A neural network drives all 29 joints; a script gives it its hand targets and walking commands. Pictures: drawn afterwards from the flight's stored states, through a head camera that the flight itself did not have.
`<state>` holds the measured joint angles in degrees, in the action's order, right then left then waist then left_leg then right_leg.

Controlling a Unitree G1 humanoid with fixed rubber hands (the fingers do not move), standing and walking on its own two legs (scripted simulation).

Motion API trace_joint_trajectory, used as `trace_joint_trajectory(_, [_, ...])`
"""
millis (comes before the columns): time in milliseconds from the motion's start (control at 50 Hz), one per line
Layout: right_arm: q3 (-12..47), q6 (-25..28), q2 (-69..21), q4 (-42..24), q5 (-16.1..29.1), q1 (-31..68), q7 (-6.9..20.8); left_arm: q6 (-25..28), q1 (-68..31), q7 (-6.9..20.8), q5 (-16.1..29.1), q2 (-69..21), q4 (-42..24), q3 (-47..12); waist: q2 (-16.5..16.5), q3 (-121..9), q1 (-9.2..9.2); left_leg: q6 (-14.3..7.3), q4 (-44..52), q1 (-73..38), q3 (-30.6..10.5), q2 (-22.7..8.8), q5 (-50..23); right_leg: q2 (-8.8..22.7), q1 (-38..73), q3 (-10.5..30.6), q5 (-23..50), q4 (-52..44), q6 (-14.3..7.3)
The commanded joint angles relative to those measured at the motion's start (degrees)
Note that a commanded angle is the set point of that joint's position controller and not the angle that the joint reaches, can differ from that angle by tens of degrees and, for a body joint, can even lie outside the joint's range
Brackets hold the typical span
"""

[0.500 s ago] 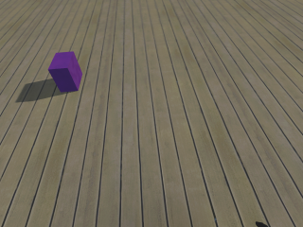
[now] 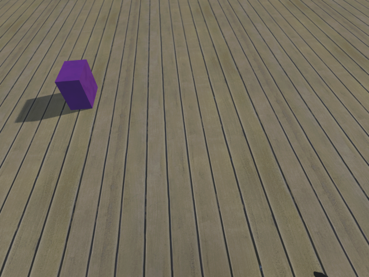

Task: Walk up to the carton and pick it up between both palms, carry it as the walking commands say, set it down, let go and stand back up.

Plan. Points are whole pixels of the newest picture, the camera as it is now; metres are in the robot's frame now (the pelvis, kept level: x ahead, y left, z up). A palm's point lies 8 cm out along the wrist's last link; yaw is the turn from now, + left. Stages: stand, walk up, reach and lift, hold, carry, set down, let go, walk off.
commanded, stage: walk up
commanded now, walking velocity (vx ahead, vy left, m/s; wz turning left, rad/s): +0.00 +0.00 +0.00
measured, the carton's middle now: (78, 84) +1.64 +0.89 -0.64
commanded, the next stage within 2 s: none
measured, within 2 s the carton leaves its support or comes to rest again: neither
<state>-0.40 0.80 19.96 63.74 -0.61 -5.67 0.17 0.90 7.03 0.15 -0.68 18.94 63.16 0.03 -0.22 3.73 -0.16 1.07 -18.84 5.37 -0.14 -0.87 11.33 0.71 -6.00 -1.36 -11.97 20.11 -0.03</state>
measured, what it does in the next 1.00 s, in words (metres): walks ahead, turning left: left foot, then right foot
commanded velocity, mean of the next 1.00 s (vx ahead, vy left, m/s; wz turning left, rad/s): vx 0.46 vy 0.05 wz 0.37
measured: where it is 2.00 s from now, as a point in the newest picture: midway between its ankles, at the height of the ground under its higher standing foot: (129, 183)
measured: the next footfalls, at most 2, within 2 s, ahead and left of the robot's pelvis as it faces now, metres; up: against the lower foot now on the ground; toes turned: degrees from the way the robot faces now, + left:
left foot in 0.48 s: +0.17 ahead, +0.28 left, +0.00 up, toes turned +17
right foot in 0.88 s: +0.46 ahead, +0.09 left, +0.00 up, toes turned +11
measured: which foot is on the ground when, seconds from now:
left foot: down 0.00-0.12, up 0.14-0.46, down 0.48-0.88, up 0.90-1.00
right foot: down 0.00-0.48, up 0.50-0.86, down 0.88-1.00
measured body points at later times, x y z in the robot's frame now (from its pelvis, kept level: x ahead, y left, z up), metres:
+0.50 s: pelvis +0.10 +0.11 -0.04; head +0.09 +0.12 +0.41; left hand +0.01 +0.38 -0.19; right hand +0.24 -0.13 -0.16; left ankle +0.14 +0.27 -0.75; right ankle -0.01 -0.11 -0.74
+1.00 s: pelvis +0.34 +0.15 -0.01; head +0.36 +0.13 +0.44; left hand +0.37 +0.41 -0.13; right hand +0.44 -0.09 -0.17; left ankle +0.19 +0.25 -0.67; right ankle +0.42 +0.08 -0.75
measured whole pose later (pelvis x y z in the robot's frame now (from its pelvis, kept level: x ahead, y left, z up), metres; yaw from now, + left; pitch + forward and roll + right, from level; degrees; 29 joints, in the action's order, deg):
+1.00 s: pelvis +0.34 +0.15 -0.01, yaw +23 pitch +1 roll +1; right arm -3.3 1.9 14.3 61.0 -1.9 -18.1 1.3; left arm 5.0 9.0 1.2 -2.1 10.8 53.5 1.3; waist -2.0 -0.2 1.4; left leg -0.2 -61.5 19.6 -1.6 -1.6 20.3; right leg 4.1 -18.8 -10.9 -12.2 31.1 -2.7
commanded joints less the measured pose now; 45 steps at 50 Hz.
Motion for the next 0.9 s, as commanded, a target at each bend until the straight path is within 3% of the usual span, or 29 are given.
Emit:
trace_joint_trajectory(0, [-1.8,1.4,10.4,-3.5,0.0,2.9,-0.7,1.1,-1.8,-0.7,0.3,11.4,-3.5,2.5,-1.4,-6.7,-0.11,-2.3,1.9,-1.5,-3.8,-6.6,-12.2,7.8,2.2,5.3,12.3,-3.0,-2.0])
trace_joint_trajectory(60, [-1.6,1.3,10.2,-4.4,-0.2,2.7,-0.5,1.1,-2.9,-0.7,0.3,11.3,-3.9,1.8,4.4,-6.7,-0.04,-2.4,2.1,-1.6,-4.3,-6.7,-12.5,7.4,1.1,3.9,12.3,-2.5,-1.5])
trace_joint_trajectory(80, [-2.0,1.2,11.5,-3.8,-0.2,2.2,-0.6,1.0,-1.6,-0.8,-0.3,11.6,-3.5,2.2,2.6,-7.9,0.71,-2.7,1.5,-3.5,-3.3,-6.8,-12.7,7.5,1.3,4.5,14.3,-3.0,-1.7])
trace_joint_trajectory(100, [-3.2,-1.3,7.6,-8.7,-1.5,2.3,2.3,-1.0,10.4,-1.6,-0.1,12.2,-2.8,4.4,-3.3,-10.0,-3.86,0.6,-12.3,16.8,2.5,-0.4,12.5,14.8,11.8,14.4,-18.9,-1.8,-4.3])
trace_joint_trajectory(120, [-3.0,-3.2,5.8,-13.2,-2.0,10.4,4.7,-1.6,15.0,-3.4,0.0,18.9,-1.1,6.7,7.9,-1.0,-8.05,2.0,-29.2,37.2,-0.9,0.1,14.1,30.0,16.6,27.5,-28.2,-11.2,-6.4])
trace_joint_trajectory(140, [-2.5,-3.4,5.1,-16.1,-2.3,13.6,5.3,-1.3,13.4,-4.2,-0.1,19.3,-3.0,7.1,11.1,1.7,-8.63,1.5,-39.2,42.1,-2.8,-3.4,11.6,32.6,13.6,25.5,-27.2,-12.1,-8.0])
trace_joint_trajectory(180, [-3.3,-2.9,3.9,-16.2,-2.0,10.5,5.8,-0.1,12.2,-4.0,0.0,14.2,-4.3,6.0,4.2,0.9,-6.09,0.7,-44.4,39.7,-4.6,-5.3,6.2,27.2,10.1,17.8,-18.7,-10.6,-6.8])
trace_joint_trajectory(200, [-3.8,-2.7,2.6,-15.6,-1.5,6.0,5.6,0.4,9.8,-3.9,0.3,11.8,-4.3,6.0,7.8,-2.3,-3.83,0.4,-42.7,36.8,-5.0,-5.1,4.1,22.9,10.4,10.7,-15.6,-8.9,-3.6])
trace_joint_trajectory(240, [-4.5,-2.7,3.6,-14.3,-0.6,-0.6,6.6,1.3,6.8,-2.8,0.0,11.4,-6.5,6.2,10.9,-4.0,-0.34,1.2,-42.3,30.3,-1.5,-5.0,3.6,22.0,5.2,6.3,-16.0,-11.3,-3.6])
trace_joint_trajectory(280, [-4.2,-2.7,1.8,-15.5,-0.2,2.5,6.9,1.6,7.4,-2.1,-0.5,10.7,-6.7,6.1,10.6,1.5,-0.42,1.7,-34.4,28.6,0.1,-5.5,2.3,21.6,0.0,2.4,-14.4,-12.0,-2.2])
trace_joint_trajectory(320, [-3.6,-2.1,-1.0,-16.0,1.2,0.8,6.5,1.9,6.6,-0.4,-0.4,8.6,-7.0,5.5,15.4,4.9,0.99,1.5,-26.8,20.8,3.1,-5.2,4.0,18.0,-6.5,-2.7,-17.6,-12.8,-1.3])
trace_joint_trajectory(360, [-3.4,-1.3,-1.4,-15.5,0.8,-0.2,5.6,1.9,6.4,0.5,-1.4,8.5,-7.2,5.5,17.0,5.5,1.59,1.6,-23.3,14.9,7.8,-4.6,7.8,18.5,-10.5,-4.1,-21.0,-12.3,-2.9])
trace_joint_trajectory(400, [-3.9,-0.4,1.4,-12.2,-0.2,-7.7,4.9,1.9,5.2,0.7,-1.5,8.7,-7.3,6.1,10.7,1.0,4.25,0.1,-19.0,4.0,9.0,-3.1,9.6,16.3,-12.1,-9.5,-18.4,-1.8,-1.3])
trace_joint_trajectory(420, [-4.4,0.1,2.8,-10.5,-0.3,-11.4,4.0,2.2,6.5,0.6,-1.5,7.3,-7.3,5.5,1.0,-2.2,5.66,-1.2,-17.0,-0.3,10.4,0.4,9.2,12.6,-11.8,-12.6,-13.3,8.7,-0.7])
trace_joint_trajectory(440, [-5.7,0.6,7.8,-8.8,-1.2,-19.0,3.5,2.5,4.9,0.7,-1.7,4.4,-8.8,4.7,-11.7,-3.1,10.36,-4.0,-8.5,-4.3,-0.6,-4.2,17.5,8.4,-17.6,-15.2,-12.7,28.8,0.5])
trace_joint_trajectory(460, [-6.8,1.3,14.3,-7.0,-1.9,-28.1,2.2,3.0,2.8,1.5,-1.6,0.0,-13.0,3.5,-28.7,-2.2,11.19,-8.7,6.7,-9.7,-32.0,-20.6,26.7,2.0,-34.8,-11.9,-25.8,50.5,2.6])
trace_joint_trajectory(480, [-7.0,1.5,15.9,-7.6,-1.1,-27.2,1.0,3.2,0.6,1.8,-1.7,0.0,-15.3,3.2,-24.9,-2.9,9.79,-10.8,11.9,-7.4,-41.6,-24.5,27.7,3.7,-38.4,-2.4,-22.2,57.0,1.8])
trace_joint_trajectory(500, [-6.4,1.7,12.0,-8.0,-0.9,-24.4,0.5,3.7,-2.6,1.6,-1.2,1.0,-16.4,3.4,-16.0,0.2,9.02,-11.9,11.1,-3.2,-38.1,-20.6,24.3,6.7,-38.4,0.7,-16.7,57.1,0.7])
trace_joint_trajectory(540, [-4.7,2.9,5.5,-9.1,-1.1,-14.9,0.7,3.4,1.0,2.0,-1.1,-0.4,-14.5,2.8,-8.3,1.5,3.62,-9.3,7.4,4.8,-26.0,-16.7,13.7,10.0,-33.1,1.8,-8.0,52.7,1.1])
trace_joint_trajectory(560, [-4.6,2.5,4.5,-10.4,-1.4,-10.7,0.2,3.3,2.5,2.2,-0.3,0.2,-13.6,2.7,-10.4,-0.4,2.46,-9.3,5.9,5.7,-20.3,-15.5,11.0,10.2,-28.7,0.3,-8.8,46.3,1.7])
trace_joint_trajectory(580, [-4.6,2.9,3.8,-10.4,-1.0,-10.6,0.2,3.0,2.7,2.2,-0.4,0.3,-12.5,3.0,-7.3,-2.3,1.91,-9.0,6.2,7.6,-18.3,-14.4,7.3,9.5,-24.7,-0.8,-7.4,40.7,2.4])
trace_joint_trajectory(600, [-4.3,3.0,4.5,-10.3,-1.1,-9.7,0.3,2.9,3.6,2.2,-0.1,0.4,-12.9,3.0,-10.7,0.2,1.28,-9.3,7.8,11.0,-19.1,-15.8,7.4,9.1,-23.4,-1.9,-9.3,36.0,2.6])
trace_joint_trajectory(640, [-4.6,3.1,3.4,-9.2,-1.1,-12.4,0.1,2.4,0.9,1.9,-0.3,-1.1,-14.2,2.6,-6.6,-0.5,2.05,-10.1,7.5,6.5,-16.7,-14.9,1.7,7.8,-21.7,-1.9,-8.0,25.0,3.3])
trace_joint_trajectory(740, [-5.3,3.4,4.8,-9.2,-0.5,-11.3,0.5,2.2,-2.8,2.4,0.0,-0.6,-14.8,3.3,-5.3,0.1,2.3,-9.6,10.8,9.9,-15.0,-14.9,9.3,6.4,-16.4,-3.5,2.3,17.5,3.5])
trace_joint_trajectory(760, [-5.0,3.1,2.7,-8.4,-0.6,-11.7,0.7,2.3,-2.3,2.3,0.1,-2.1,-15.1,3.1,-9.0,0.5,2.09,-8.6,10.2,9.9,-13.6,-13.3,9.4,5.8,-15.0,-3.8,3.3,15.1,3.8])
trace_joint_trajectory(820, [-4.3,3.5,1.7,-7.5,-1.0,-12.3,1.0,3.6,3.8,1.9,-0.2,-1.0,-13.1,3.9,0.2,-3.8,-1.53,-6.4,-1.6,12.8,-9.7,-9.7,3.2,5.0,-0.5,-6.7,3.4,7.8,1.9])
trace_joint_trajectory(840, [-3.2,3.6,-1.2,-7.7,-1.0,-12.1,1.0,4.0,12.1,0.9,-0.7,1.7,-10.2,5.1,5.5,-10.5,-5.71,-4.5,-16.5,16.2,-5.3,-5.3,-3.0,9.0,10.8,-2.2,-1.6,3.8,-0.9])
trace_joint_trajectory(860, [-2.3,3.6,-3.1,-9.4,-0.9,-10.0,0.7,3.9,21.8,0.3,-1.5,6.8,-6.8,6.7,19.1,-14.2,-9.77,-2.7,-33.9,27.2,-1.1,0.4,13.9,21.3,18.9,14.4,-14.7,-2.7,-4.0])
trace_joint_trajectory(880, [-2.6,3.5,-3.0,-11.5,-0.7,-9.9,0.7,3.4,23.6,0.4,-1.7,10.4,-6.5,6.0,18.8,-11.5,-7.7,-2.0,-45.2,33.2,-0.2,0.8,18.5,27.7,16.5,26.7,-21.2,-9.4,-6.8])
